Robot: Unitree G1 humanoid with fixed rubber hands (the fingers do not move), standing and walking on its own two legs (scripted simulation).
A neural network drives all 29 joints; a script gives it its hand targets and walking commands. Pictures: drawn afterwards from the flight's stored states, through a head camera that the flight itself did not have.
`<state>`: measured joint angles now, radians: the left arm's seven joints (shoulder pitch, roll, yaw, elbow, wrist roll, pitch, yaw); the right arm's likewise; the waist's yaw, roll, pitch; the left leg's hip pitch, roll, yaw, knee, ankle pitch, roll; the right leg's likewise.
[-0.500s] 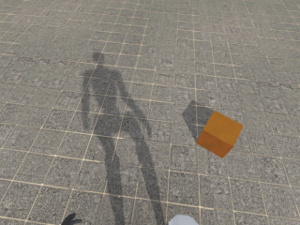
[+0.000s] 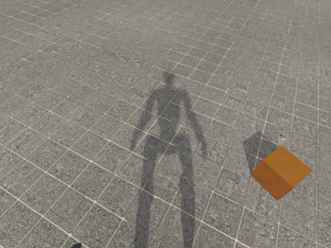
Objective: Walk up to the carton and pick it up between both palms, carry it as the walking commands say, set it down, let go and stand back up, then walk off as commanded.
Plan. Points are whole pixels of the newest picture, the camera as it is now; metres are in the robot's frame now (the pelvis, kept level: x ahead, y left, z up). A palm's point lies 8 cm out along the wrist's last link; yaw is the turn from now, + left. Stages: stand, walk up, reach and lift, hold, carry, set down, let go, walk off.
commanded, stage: walk off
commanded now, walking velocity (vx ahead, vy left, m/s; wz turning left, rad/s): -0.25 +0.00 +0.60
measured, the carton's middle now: (279, 172) +0.65 -0.76 -0.65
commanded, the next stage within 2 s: stand in 1.16 s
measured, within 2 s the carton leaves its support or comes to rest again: neither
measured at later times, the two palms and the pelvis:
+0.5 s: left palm out of the picture -0.08 +0.23 -0.11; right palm out of the picture -0.02 -0.27 -0.14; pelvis -0.14 -0.04 +0.01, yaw +14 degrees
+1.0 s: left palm out of the picture -0.35 +0.18 -0.14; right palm out of the picture -0.06 -0.24 -0.11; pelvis -0.26 -0.06 +0.01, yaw +33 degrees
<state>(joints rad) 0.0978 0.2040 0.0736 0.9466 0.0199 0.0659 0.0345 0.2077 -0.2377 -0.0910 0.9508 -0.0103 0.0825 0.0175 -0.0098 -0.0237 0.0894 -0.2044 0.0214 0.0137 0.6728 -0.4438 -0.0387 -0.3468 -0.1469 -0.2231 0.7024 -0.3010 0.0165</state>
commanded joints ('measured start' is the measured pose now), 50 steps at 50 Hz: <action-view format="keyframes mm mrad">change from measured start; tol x32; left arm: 1 -112 127 17 -126 12 5 14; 23 227 266 65 -1 -22 -3 20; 50 -70 124 34 -70 -8 6 -24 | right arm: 1 135 -221 -44 -51 -12 -40 -28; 50 -83 -143 -22 -118 -15 -58 -49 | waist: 1 -91 368 44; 20 17 289 -212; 24 31 -253 -183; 50 -20 246 -100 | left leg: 1 -211 420 -542 -405 690 233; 21 -166 164 -570 -373 398 92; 24 -517 -162 -128 203 -165 -44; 29 -390 -76 -94 745 5 -67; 40 -177 -17 22 162 -148 -37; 46 21 403 -469 -304 797 181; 50 -5 263 -355 -280 861 211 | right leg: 1 -210 48 229 429 -402 42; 8 -202 106 231 562 -70 29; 21 262 177 257 -233 -68 21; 24 289 -316 640 -481 126 -177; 33 284 -129 235 -302 688 -186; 43 209 -176 164 -131 519 -156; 46 -295 50 122 320 -397 55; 50 -226 75 256 560 -195 43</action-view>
